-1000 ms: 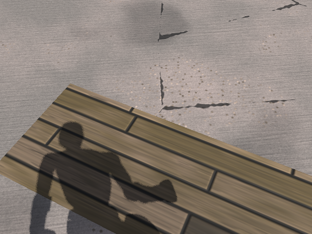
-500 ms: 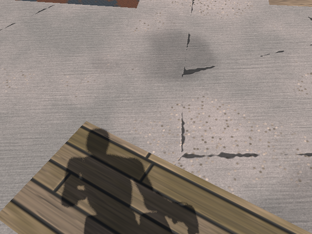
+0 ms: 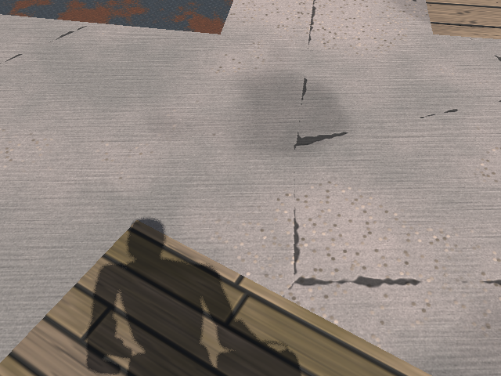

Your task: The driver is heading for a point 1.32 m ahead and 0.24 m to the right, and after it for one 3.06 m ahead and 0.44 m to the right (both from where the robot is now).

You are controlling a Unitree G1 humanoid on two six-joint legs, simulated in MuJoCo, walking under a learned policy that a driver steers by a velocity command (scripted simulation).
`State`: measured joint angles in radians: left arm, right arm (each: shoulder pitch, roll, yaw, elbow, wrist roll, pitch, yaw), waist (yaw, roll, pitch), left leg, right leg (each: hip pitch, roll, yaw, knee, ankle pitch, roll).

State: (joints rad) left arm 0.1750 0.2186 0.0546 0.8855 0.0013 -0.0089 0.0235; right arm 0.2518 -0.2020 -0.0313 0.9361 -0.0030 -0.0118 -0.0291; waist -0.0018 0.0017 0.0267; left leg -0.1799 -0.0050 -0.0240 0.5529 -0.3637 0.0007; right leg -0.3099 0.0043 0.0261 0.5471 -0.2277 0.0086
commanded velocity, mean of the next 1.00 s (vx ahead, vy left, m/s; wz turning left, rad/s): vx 0.27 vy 0.00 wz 0.00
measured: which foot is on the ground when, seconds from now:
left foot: down 0.00-0.50, up 0.52-0.98, down 1.00-1.00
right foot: down 0.00-1.00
